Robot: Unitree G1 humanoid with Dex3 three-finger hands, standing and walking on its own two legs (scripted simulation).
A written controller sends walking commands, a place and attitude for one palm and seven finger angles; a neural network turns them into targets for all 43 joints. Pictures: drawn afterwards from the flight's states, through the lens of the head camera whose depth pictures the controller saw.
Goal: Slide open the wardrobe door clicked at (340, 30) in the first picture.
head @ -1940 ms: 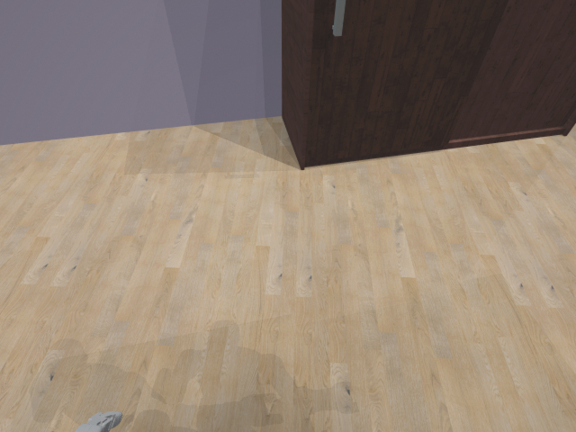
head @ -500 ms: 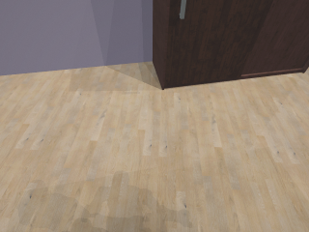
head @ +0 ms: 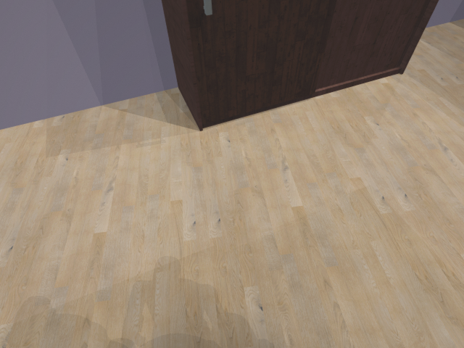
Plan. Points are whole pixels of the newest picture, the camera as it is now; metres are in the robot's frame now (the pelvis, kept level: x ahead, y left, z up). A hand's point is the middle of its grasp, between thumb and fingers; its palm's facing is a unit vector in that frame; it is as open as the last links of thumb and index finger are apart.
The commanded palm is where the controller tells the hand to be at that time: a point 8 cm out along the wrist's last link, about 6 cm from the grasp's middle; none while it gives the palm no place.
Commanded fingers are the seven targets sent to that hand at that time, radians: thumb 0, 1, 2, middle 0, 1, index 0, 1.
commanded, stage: walk to a spot facing it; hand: left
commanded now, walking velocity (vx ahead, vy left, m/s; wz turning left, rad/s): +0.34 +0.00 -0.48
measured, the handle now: out of the picture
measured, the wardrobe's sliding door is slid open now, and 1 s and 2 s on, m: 0.00 0.00 0.00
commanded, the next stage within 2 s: turn to face it in 1.86 s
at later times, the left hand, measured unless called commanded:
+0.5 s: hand (137, 330) +0.18 +0.22 -0.18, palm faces -0.07 -0.99 -0.16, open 7.3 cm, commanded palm none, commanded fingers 0.00 0.90 0.90 -0.20 -0.30 -0.20 -0.30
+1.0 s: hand (211, 180) +0.57 +0.10 -0.16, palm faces -0.46 -0.88 -0.14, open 7.3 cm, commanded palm none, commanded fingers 0.00 0.90 0.90 -0.20 -0.30 -0.20 -0.30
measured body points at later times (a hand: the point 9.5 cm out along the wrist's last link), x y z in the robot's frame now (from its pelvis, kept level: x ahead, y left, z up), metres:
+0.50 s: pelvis +0.20 +0.04 -0.01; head +0.23 +0.06 +0.44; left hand +0.19 +0.27 -0.17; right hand +0.30 -0.21 -0.12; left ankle +0.30 +0.12 -0.73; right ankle +0.04 -0.09 -0.71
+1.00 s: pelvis +0.40 +0.00 +0.00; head +0.43 -0.02 +0.45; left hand +0.59 +0.15 -0.14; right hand +0.20 -0.13 -0.14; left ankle +0.30 +0.12 -0.72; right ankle +0.47 -0.14 -0.70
